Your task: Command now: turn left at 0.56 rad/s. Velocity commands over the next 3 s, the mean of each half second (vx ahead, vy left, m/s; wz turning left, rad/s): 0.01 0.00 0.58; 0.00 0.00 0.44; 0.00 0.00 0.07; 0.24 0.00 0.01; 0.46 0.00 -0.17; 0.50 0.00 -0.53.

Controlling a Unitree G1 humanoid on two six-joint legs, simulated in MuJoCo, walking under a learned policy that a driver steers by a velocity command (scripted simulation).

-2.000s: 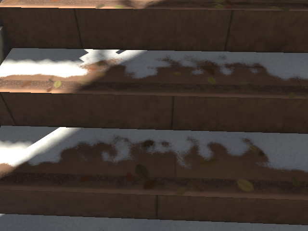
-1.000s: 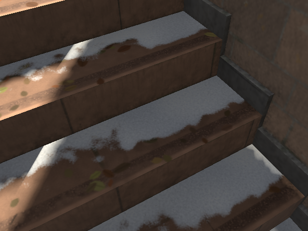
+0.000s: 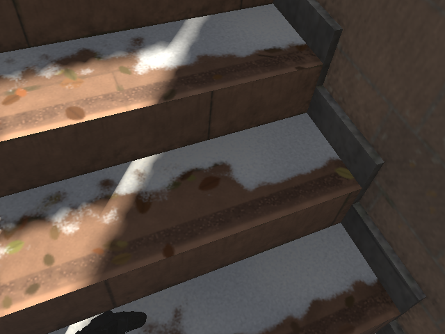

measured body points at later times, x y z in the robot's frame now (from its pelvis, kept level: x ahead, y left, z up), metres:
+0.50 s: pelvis +0.05 -0.05 +0.02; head +0.10 -0.06 +0.46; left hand +0.14 +0.24 -0.05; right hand +0.32 -0.24 -0.08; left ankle -0.05 +0.05 -0.53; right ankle +0.08 -0.14 -0.71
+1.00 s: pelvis +0.03 -0.02 +0.02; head +0.03 +0.00 +0.47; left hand +0.03 +0.26 -0.10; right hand +0.30 -0.14 -0.06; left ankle +0.00 +0.08 -0.71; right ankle +0.04 -0.17 -0.62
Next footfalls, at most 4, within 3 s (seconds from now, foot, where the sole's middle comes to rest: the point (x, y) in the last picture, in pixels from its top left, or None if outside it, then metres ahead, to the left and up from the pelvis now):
0.32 right None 0.12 -0.13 -0.75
0.76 left None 0.04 0.10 -0.75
1.14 right None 0.11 -0.11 -0.75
2.04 left None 0.24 0.34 -0.57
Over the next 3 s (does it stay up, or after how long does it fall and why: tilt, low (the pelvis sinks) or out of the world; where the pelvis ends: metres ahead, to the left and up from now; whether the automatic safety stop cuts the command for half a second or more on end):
stays up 0.57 0.44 0.39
